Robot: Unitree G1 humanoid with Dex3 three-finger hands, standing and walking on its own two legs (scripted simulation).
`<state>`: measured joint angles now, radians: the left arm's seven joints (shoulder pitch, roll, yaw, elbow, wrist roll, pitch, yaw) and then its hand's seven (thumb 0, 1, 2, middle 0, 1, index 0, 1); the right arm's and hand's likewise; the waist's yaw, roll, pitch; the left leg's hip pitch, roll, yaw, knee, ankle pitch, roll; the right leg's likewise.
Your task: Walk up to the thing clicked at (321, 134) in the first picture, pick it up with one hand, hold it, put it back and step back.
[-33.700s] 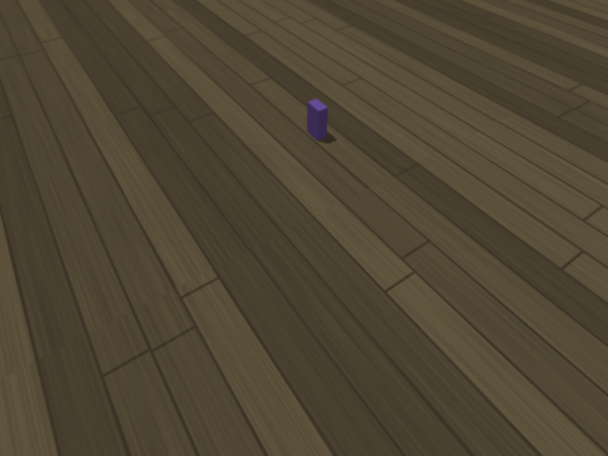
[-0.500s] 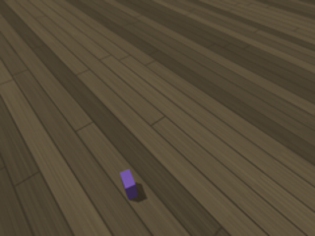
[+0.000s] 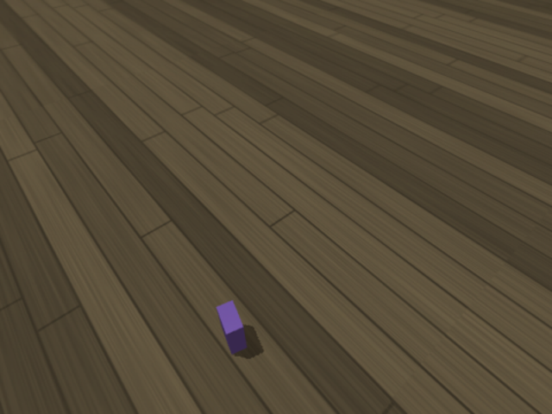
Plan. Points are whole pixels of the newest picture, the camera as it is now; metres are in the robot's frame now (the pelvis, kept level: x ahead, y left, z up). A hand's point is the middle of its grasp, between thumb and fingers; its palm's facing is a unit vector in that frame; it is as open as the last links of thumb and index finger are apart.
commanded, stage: stand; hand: left
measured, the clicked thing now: (232, 328) +0.53 +0.17 -0.69
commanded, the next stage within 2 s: step back in 1.12 s
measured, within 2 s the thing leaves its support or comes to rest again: neither
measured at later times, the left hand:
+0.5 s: hand out of the picture +0.07 +0.24 -0.16, palm faces +0.00 -0.94 -0.34, open 7.4 cm
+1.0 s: hand out of the picture +0.10 +0.23 -0.16, palm faces -0.01 -0.94 -0.34, open 7.4 cm
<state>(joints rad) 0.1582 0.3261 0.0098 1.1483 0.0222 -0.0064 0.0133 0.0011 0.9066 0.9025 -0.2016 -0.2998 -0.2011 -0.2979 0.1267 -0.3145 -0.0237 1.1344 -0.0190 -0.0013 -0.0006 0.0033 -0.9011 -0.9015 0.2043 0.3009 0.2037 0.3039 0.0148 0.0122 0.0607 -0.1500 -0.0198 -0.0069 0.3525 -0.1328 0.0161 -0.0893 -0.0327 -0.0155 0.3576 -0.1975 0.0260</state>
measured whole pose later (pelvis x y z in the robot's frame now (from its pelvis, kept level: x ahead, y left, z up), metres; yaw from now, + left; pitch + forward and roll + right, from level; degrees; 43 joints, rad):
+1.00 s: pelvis +0.03 -0.01 +0.00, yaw -1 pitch -2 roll +0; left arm 0.10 0.33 0.02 1.15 0.01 -0.01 0.00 0.00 0.91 0.90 -0.20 -0.30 -0.20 -0.30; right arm 0.10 -0.34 -0.01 1.15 -0.01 -0.01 0.00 0.00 -0.90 -0.90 0.20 0.30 0.20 0.30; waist 0.00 0.01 0.05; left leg -0.12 0.00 -0.01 0.32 -0.16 -0.01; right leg -0.05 -0.01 -0.01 0.30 -0.21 0.01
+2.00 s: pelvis -0.12 +0.00 -0.03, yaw -3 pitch -3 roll +0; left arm 0.22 0.35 0.08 0.91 0.03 0.05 -0.01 0.00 0.91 0.90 -0.20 -0.30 -0.20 -0.30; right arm 0.09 -0.38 -0.06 0.88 -0.01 0.06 0.00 0.00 -0.90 -0.90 0.21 0.30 0.21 0.30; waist 0.00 0.05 0.14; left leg -0.49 -0.02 -0.03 0.73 -0.33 0.01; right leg -0.22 0.03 0.00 0.66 -0.40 -0.03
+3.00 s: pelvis -0.39 -0.02 -0.02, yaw +3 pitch -1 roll +1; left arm 0.15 0.37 0.07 0.78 0.04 0.03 0.03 0.00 0.90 0.90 -0.21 -0.30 -0.21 -0.30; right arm 0.16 -0.41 -0.05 0.86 -0.01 0.06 -0.02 0.00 -0.90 -0.90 0.20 0.30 0.20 0.30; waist 0.01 0.04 0.18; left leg -0.36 -0.05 -0.10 0.90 -0.52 -0.02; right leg -0.39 -0.02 -0.01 0.66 -0.25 -0.01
